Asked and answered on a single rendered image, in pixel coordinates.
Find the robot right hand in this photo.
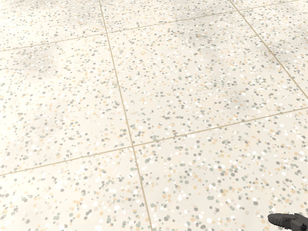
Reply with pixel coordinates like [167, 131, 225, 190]
[268, 213, 308, 231]

